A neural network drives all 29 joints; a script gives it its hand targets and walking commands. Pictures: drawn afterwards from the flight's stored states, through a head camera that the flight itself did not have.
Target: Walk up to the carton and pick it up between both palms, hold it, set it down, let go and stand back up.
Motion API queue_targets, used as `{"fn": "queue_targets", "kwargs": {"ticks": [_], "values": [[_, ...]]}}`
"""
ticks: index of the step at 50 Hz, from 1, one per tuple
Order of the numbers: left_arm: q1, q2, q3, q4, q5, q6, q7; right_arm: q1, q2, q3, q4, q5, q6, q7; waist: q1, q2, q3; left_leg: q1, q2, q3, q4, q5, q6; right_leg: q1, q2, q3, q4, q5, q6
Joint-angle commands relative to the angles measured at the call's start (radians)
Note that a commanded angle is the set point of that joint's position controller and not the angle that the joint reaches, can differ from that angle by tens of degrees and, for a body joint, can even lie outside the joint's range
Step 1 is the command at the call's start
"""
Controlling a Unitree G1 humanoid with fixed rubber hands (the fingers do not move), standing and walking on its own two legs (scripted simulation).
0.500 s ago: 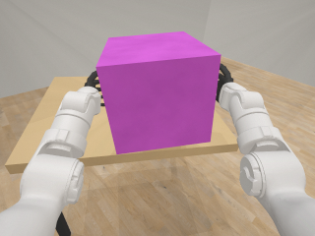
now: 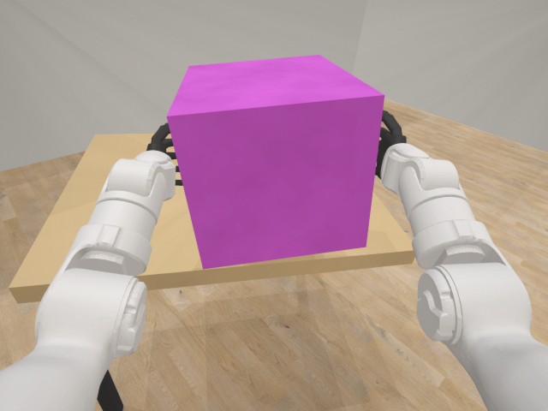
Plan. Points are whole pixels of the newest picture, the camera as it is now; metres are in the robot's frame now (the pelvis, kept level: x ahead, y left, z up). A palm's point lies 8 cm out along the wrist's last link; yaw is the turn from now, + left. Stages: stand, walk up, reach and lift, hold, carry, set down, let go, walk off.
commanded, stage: hold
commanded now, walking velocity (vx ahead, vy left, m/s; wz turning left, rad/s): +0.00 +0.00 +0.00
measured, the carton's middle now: (269, 147) +0.49 +0.03 +0.22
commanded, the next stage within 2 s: set down in 0.42 s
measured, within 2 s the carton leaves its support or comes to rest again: neither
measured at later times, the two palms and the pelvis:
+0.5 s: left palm (157, 170) +0.40 +0.19 +0.22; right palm (390, 159) +0.41 -0.14 +0.26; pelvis +0.00 +0.00 +0.00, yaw +0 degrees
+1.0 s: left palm (160, 185) +0.42 +0.20 +0.18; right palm (373, 170) +0.43 -0.13 +0.22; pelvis +0.00 +0.00 +0.00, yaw +0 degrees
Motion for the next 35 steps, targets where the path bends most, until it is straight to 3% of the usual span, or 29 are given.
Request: {"fn": "queue_targets", "kwargs": {"ticks": [1,21,22,23,27,30,35], "values": [[-1.141,-0.942,-0.143,-0.568,-0.084,-0.154,-0.188,-1.23,0.78,0.309,-0.344,0.198,-0.095,0.172,-0.022,0.113,-0.528,0.874,0.016,-0.121,-0.176,-0.121,-0.046,0.141,0.022,0.048,-0.281,-0.043,-0.032],[-1.151,-0.94,-0.144,-0.579,-0.084,-0.152,-0.187,-1.219,0.778,0.308,-0.335,0.2,-0.091,0.172,-0.025,0.114,-0.523,0.875,0.016,-0.124,-0.176,-0.124,-0.045,0.141,0.022,0.047,-0.279,-0.041,-0.031],[-0.937,-0.899,-0.149,-0.502,-0.039,-0.103,-0.185,-0.969,0.764,0.33,-0.266,0.214,-0.06,0.15,0.046,0.16,-0.445,0.866,0.039,-0.098,-0.2,-0.114,-0.045,0.242,-0.015,0.046,-0.297,-0.002,-0.043],[-0.958,-0.905,-0.152,-0.496,-0.043,-0.104,-0.19,-1.006,0.762,0.32,-0.295,0.211,-0.065,0.146,0.033,0.165,-0.438,0.837,0.042,-0.095,-0.208,-0.115,-0.048,0.263,-0.002,0.041,-0.294,0.001,-0.038],[-1.092,-0.888,-0.15,-0.566,-0.062,-0.136,-0.199,-1.104,0.767,0.297,-0.327,0.193,-0.08,0.148,0.015,0.145,-0.439,0.802,0.041,-0.107,-0.22,-0.204,-0.049,0.253,-0.007,0.041,-0.287,-0.053,-0.039],[-1.122,-0.88,-0.147,-0.582,-0.064,-0.168,-0.191,-1.107,0.788,0.296,-0.324,0.16,-0.1,0.16,0.023,0.126,-0.46,0.835,0.032,-0.107,-0.201,-0.22,-0.057,0.187,-0.024,0.036,-0.293,-0.091,-0.049],[-1.083,-0.836,-0.063,-0.477,0.009,-0.199,-0.222,-1.071,0.789,0.262,-0.269,0.092,-0.151,0.174,0.045,0.065,-0.388,0.928,-0.002,-0.094,-0.146,-0.228,-0.058,0.028,-0.077,0.023,-0.322,-0.174,-0.068]]}}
